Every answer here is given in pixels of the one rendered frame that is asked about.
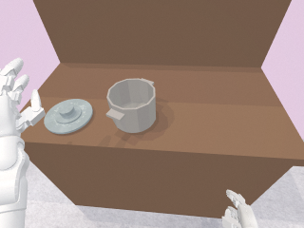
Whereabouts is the lid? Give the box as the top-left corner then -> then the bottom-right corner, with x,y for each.
44,99 -> 93,134

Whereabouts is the robot left hand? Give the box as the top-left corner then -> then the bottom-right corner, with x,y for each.
0,57 -> 46,138

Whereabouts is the knob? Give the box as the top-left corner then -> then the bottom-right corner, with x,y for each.
58,104 -> 75,117

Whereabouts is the pot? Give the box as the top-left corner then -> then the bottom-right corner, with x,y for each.
105,78 -> 156,133

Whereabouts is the robot right hand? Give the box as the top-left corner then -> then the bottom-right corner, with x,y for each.
221,189 -> 259,228

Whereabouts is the table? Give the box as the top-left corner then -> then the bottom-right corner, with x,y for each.
20,0 -> 304,219

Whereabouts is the robot left forearm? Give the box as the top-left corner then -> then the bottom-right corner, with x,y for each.
0,135 -> 30,228

